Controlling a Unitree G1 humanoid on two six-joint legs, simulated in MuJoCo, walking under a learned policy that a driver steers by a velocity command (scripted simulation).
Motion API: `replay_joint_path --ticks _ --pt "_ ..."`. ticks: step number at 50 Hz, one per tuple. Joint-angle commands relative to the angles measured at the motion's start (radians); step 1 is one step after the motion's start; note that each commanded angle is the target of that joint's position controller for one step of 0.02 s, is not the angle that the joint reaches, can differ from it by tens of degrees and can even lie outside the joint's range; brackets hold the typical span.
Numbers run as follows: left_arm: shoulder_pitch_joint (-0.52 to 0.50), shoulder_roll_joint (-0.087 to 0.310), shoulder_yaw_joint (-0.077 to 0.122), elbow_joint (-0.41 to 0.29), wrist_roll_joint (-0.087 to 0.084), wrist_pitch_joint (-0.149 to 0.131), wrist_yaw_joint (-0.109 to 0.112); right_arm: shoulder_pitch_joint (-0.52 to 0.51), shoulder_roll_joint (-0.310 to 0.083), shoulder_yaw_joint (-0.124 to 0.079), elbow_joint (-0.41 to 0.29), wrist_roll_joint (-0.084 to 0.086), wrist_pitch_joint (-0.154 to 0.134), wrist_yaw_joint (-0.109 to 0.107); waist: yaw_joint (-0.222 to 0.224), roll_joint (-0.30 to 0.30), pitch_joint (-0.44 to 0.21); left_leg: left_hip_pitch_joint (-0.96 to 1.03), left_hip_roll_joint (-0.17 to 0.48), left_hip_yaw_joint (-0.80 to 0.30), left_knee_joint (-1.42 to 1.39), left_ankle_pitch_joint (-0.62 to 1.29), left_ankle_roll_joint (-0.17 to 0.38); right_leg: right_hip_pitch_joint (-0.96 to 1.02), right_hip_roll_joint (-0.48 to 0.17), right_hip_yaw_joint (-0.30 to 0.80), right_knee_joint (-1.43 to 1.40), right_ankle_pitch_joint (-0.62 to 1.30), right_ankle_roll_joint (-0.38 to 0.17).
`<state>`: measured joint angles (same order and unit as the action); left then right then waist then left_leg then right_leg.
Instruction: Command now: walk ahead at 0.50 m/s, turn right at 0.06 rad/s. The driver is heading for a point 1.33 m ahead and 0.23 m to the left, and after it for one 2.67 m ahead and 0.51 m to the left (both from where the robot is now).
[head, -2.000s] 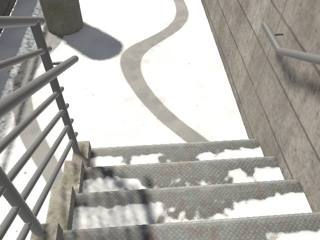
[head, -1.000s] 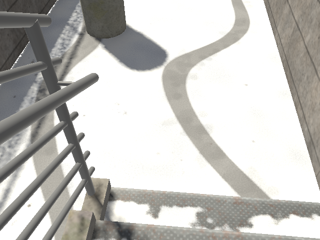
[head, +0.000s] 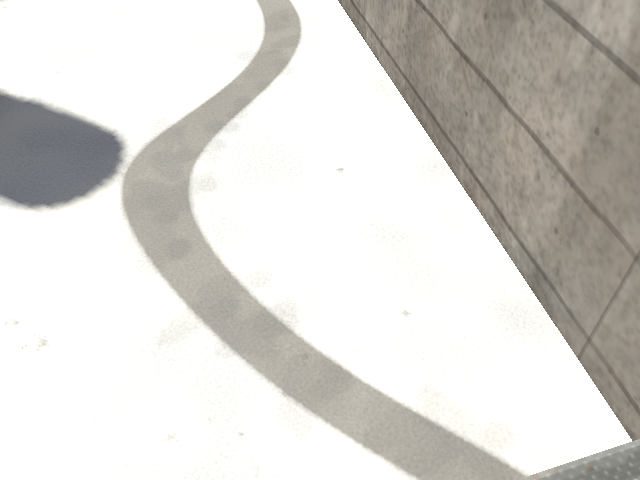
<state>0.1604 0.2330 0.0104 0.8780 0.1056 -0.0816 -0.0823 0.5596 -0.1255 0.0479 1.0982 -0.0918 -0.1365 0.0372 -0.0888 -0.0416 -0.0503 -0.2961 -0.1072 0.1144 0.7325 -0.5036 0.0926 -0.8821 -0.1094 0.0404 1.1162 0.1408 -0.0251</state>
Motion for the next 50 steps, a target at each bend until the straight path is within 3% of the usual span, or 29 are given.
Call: replay_joint_path --ticks 1,3,6,7,8,9,10,12,13,14,15,17,20,21,24,25,29,31,34,35,37,38,39,40,42,45,48,49,50 --pt "-0.196 0.016 -0.024 -0.101 0.004 -0.008 0.029 0.257 -0.056 -0.010 0.046 0.004 -0.005 -0.055 -0.117 0.055 0.088 0.594 0.386 -0.541 -0.034 0.461 0.236 -0.641 -0.069 0.173 -0.296 0.051 0.061" --pt "-0.197 -0.002 -0.048 -0.067 -0.004 -0.008 0.019 0.254 0.023 0.003 0.020 0.027 0.011 -0.066 -0.106 -0.020 0.088 0.415 0.299 -0.427 0.048 0.462 0.202 -0.432 -0.084 0.086 -0.563 0.297 0.054" --pt "-0.170 0.019 -0.049 -0.100 -0.002 0.028 -0.010 0.131 -0.076 -0.009 -0.010 0.001 0.014 -0.005 -0.008 0.092 0.165 -0.415 0.194 -0.285 -0.084 0.142 0.144 0.443 -0.017 -0.076 -0.390 0.454 0.005" --pt "-0.234 0.001 -0.017 -0.082 -0.159 0.032 0.021 0.056 -0.150 -0.060 -0.019 0.151 0.043 -0.033 -0.030 -0.038 0.176 -0.349 0.215 -0.263 -0.028 0.219 0.098 0.536 0.077 -0.122 -0.455 0.397 0.032" --pt "-0.267 -0.021 -0.031 -0.093 -0.169 0.029 0.040 0.093 -0.144 -0.055 -0.012 0.147 0.061 -0.044 -0.057 -0.011 0.205 -0.294 0.201 -0.251 0.041 0.296 0.083 0.559 0.094 -0.133 -0.505 0.320 0.045" --pt "-0.230 0.020 -0.045 -0.114 -0.001 0.021 -0.004 0.160 -0.121 -0.038 -0.001 0.034 0.032 -0.035 -0.038 0.121 0.237 -0.180 0.207 -0.259 0.050 0.306 0.053 0.526 0.009 -0.079 -0.631 0.238 0.005" --pt "-0.185 0.059 -0.018 -0.096 0.024 0.024 -0.010 0.095 -0.141 -0.057 -0.007 0.043 0.025 -0.029 -0.011 0.135 0.246 -0.074 0.238 -0.301 0.134 0.426 0.064 0.519 0.036 -0.084 -0.699 0.113 -0.016" --pt "0.188 0.171 0.044 0.049 -0.027 0.006 0.018 0.108 -0.160 -0.062 0.026 0.039 0.042 0.027 0.115 0.012 0.136 -0.090 0.167 -0.237 0.456 0.582 -0.004 0.934 0.022 -0.121 -0.986 0.416 -0.072" --pt "0.510 0.209 0.079 0.119 -0.024 0.005 0.029 0.178 -0.084 -0.038 0.076 -0.010 0.062 0.086 0.223 -0.046 -0.053 -0.347 0.144 -0.228 0.809 0.379 -0.060 1.437 -0.104 -0.055 -0.776 0.778 -0.207" --pt "0.559 0.255 0.096 0.138 -0.033 0.020 0.001 0.342 0.052 -0.022 0.081 0.019 0.062 0.099 0.140 -0.213 -0.454 -0.487 0.098 -0.145 1.324 -0.410 -0.126 1.803 -0.354 0.063 -0.364 1.330 -0.450" --pt "0.531 0.206 0.086 0.118 -0.002 0.031 -0.002 0.100 -0.098 -0.060 -0.028 0.063 0.071 0.101 0.220 -0.058 -0.370 -0.660 0.082 -0.157 1.403 -0.416 -0.153 1.672 -0.370 0.176 -0.433 1.303 -0.429" --pt "0.173 0.104 0.052 0.026 -0.036 0.026 0.002 -0.101 -0.091 -0.060 -0.141 0.070 0.066 0.073 0.108 0.124 -0.108 -0.621 0.208 -0.194 1.058 -0.218 -0.115 1.125 -0.352 0.077 -0.623 0.674 -0.312" --pt "0.063 0.061 0.037 0.026 -0.055 -0.035 0.025 -0.009 -0.030 -0.065 -0.094 0.019 0.050 0.040 -0.025 -0.031 0.142 -0.225 0.216 -0.150 0.679 0.170 -0.070 0.445 -0.156 -0.132 -0.820 0.416 -0.240" --pt "0.064 0.028 0.025 0.026 -0.036 -0.054 0.029 0.047 -0.027 -0.077 -0.043 0.016 0.044 0.047 -0.024 0.062 0.104 -0.150 0.219 -0.183 0.497 0.394 -0.072 0.381 -0.143 -0.171 -0.831 0.294 -0.257" --pt "0.042 0.091 0.047 0.026 -0.031 -0.049 0.021 0.032 -0.035 -0.096 -0.067 0.012 0.041 0.044 -0.041 0.008 0.032 -0.094 0.239 -0.169 0.393 0.456 -0.125 0.438 -0.169 -0.153 -0.739 0.342 -0.265" --pt "0.020 0.142 0.065 0.004 0.001 -0.038 0.028 0.068 -0.027 -0.089 -0.065 0.011 0.036 0.043 -0.038 0.001 0.026 -0.042 0.221 -0.156 0.459 0.498 -0.126 0.413 -0.183 -0.166 -0.673 0.288 -0.264" --pt "0.123 0.147 0.099 -0.008 -0.022 -0.033 0.083 -0.254 -0.127 -0.128 -0.266 -0.017 0.043 -0.040 0.107 0.009 0.057 -0.336 0.263 -0.202 0.454 0.205 -0.118 0.689 -0.364 -0.019 -0.619 0.122 -0.285" --pt "0.242 0.143 0.113 0.021 -0.023 -0.034 0.102 -0.323 -0.099 -0.122 -0.309 -0.032 0.053 -0.072 0.170 0.025 0.086 -0.416 0.272 -0.192 0.422 0.140 -0.110 0.780 -0.402 0.034 -0.629 -0.106 -0.271" --pt "0.234 0.166 0.132 0.023 -0.047 -0.034 0.104 -0.344 -0.071 -0.130 -0.320 -0.019 0.039 -0.069 0.183 0.009 0.114 -0.224 0.205 -0.062 0.314 0.100 -0.085 0.649 -0.313 -0.073 -0.602 -0.400 -0.202" --pt "0.208 0.199 0.146 0.030 -0.091 -0.030 0.089 -0.385 -0.123 -0.152 -0.330 0.023 0.025 -0.066 0.164 0.018 0.133 -0.145 0.135 0.054 0.064 -0.073 -0.085 0.633 -0.268 -0.130 -0.613 -0.501 -0.202" --pt "0.061 0.215 0.156 -0.021 -0.032 -0.010 0.072 -0.160 -0.139 -0.172 -0.237 0.035 -0.009 -0.069 0.041 0.201 -0.004 0.306 0.084 -0.013 -0.126 0.378 0.010 0.477 -0.067 -0.293 -0.125 -0.457 -0.112" --pt "-0.094 0.094 0.119 -0.142 -0.006 -0.025 0.039 0.092 -0.265 -0.188 -0.159 0.017 -0.036 -0.086 -0.046 0.421 -0.107 0.587 0.295 -0.469 -0.209 0.705 0.191 0.106 0.119 -0.264 0.235 -0.868 -0.033" --pt "-0.274 -0.002 0.078 -0.215 -0.073 -0.045 -0.007 0.276 -0.277 -0.187 -0.097 0.007 -0.055 -0.043 -0.169 0.223 -0.011 0.650 0.418 -0.701 -0.300 0.679 0.239 -0.180 0.144 -0.042 0.173 -0.874 -0.055" --pt "-0.347 -0.005 0.075 -0.234 -0.111 -0.054 -0.011 0.210 -0.253 -0.183 -0.084 0.012 -0.058 -0.018 -0.151 0.137 0.127 0.607 0.456 -0.683 -0.255 0.671 0.239 -0.293 0.092 0.006 0.154 -0.838 -0.052" --pt "-0.212 0.077 0.100 -0.164 -0.074 -0.053 0.020 -0.019 -0.181 -0.160 -0.119 0.051 -0.024 0.021 -0.011 0.117 0.102 0.416 0.398 -0.512 -0.141 0.663 0.219 -0.171 0.037 0.002 0.173 -0.697 -0.040" --pt "-0.051 0.027 0.058 -0.069 0.017 -0.033 0.021 -0.205 0.006 -0.079 -0.190 0.026 0.017 0.008 0.064 0.054 0.082 0.040 0.229 -0.321 -0.087 0.313 0.124 0.069 -0.003 0.076 -0.155 -0.030 -0.044" --pt "-0.059 -0.015 0.035 -0.083 -0.025 -0.021 0.009 -0.241 -0.122 -0.081 -0.200 0.001 0.013 0.004 0.089 0.085 0.070 -0.434 0.128 -0.215 -0.093 0.089 0.106 0.591 0.078 -0.059 -0.357 0.351 -0.009" --pt "-0.276 0.062 0.057 -0.187 -0.177 -0.015 0.062 -0.251 -0.229 -0.148 -0.211 0.200 0.038 -0.089 0.076 -0.044 0.145 -0.378 0.154 -0.328 -0.072 0.204 0.105 0.529 0.118 -0.052 -0.520 0.282 0.034" --pt "-0.361 0.044 0.043 -0.223 -0.187 -0.014 0.075 -0.200 -0.229 -0.145 -0.175 0.208 0.043 -0.121 0.041 -0.046 0.164 -0.318 0.175 -0.356 -0.018 0.225 0.096 0.492 0.115 -0.028 -0.580 0.255 0.051"
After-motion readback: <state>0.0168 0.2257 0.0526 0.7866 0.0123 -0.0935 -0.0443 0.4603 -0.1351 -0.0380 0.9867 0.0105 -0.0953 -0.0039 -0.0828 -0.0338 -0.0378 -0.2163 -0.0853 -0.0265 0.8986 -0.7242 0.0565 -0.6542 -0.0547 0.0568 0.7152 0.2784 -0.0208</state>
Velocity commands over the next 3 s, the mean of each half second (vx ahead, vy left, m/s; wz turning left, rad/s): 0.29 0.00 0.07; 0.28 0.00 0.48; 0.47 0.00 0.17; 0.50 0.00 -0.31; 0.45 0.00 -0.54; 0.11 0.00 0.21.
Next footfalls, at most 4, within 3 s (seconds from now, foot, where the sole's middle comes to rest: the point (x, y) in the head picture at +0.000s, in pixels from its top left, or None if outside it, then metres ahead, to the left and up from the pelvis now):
0.24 right None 0.33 -0.14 -0.91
0.70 left None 0.31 0.11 -0.91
1.14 right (309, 445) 0.72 0.01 -1.08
1.56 left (193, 430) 0.79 0.32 -1.08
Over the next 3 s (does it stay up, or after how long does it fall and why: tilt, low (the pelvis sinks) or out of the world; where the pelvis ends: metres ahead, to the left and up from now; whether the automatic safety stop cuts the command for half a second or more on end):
stays up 1.27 0.27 -0.32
